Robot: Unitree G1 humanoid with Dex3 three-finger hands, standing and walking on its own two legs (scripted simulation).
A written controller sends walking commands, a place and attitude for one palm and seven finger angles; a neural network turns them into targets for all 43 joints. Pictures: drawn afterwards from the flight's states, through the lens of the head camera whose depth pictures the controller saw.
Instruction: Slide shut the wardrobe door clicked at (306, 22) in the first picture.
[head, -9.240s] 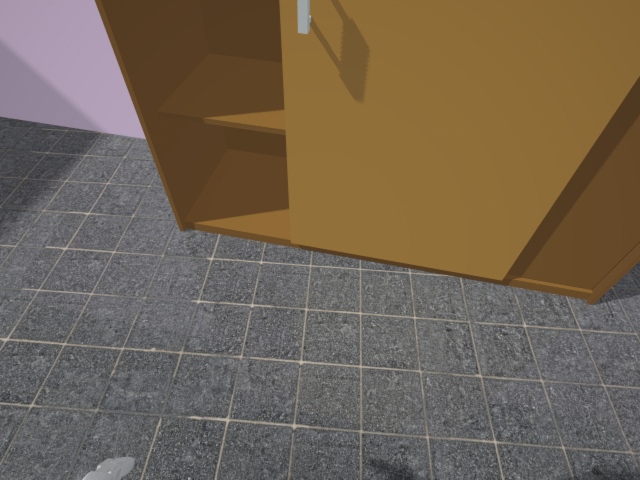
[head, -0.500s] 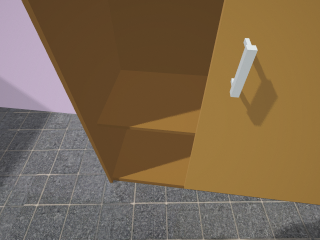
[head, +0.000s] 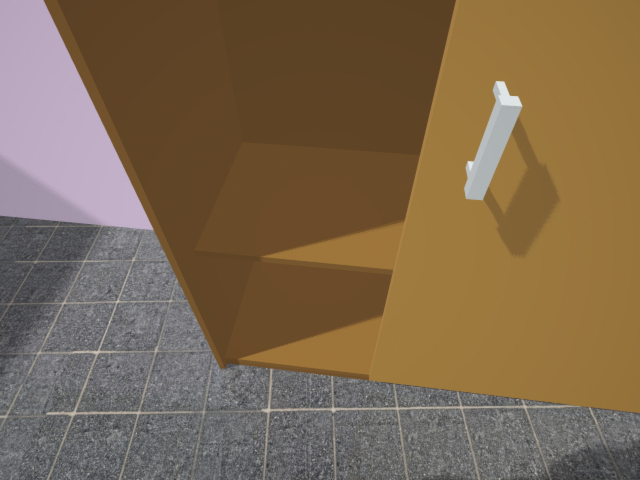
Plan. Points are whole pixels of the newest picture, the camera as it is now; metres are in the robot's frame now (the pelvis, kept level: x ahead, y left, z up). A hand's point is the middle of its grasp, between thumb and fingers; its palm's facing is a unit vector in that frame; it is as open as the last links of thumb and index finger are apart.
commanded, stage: look again from close up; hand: right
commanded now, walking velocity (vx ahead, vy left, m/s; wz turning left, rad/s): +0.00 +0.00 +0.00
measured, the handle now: (486, 142) +0.49 -0.19 +0.18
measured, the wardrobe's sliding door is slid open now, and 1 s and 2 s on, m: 0.47 0.47 0.47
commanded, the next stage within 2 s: raise the hand with hooked fingers in 0.14 s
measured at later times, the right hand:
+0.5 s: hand (487, 420) +0.20 -0.17 +0.02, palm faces +0.12 +0.99 -0.05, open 7.7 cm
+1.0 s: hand (527, 420) +0.19 -0.19 +0.06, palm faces +0.07 +0.99 -0.07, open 10.7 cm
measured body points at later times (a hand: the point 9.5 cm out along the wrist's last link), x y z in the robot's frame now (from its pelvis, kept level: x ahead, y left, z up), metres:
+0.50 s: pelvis -0.03 +0.02 -0.03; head -0.02 +0.02 +0.42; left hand +0.13 +0.26 -0.10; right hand +0.19 -0.22 +0.03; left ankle -0.03 +0.14 -0.74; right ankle +0.00 -0.11 -0.74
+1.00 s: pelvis -0.04 +0.04 -0.04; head -0.04 +0.05 +0.41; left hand +0.12 +0.24 -0.12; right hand +0.18 -0.25 +0.06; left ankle -0.03 +0.14 -0.74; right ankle +0.00 -0.11 -0.74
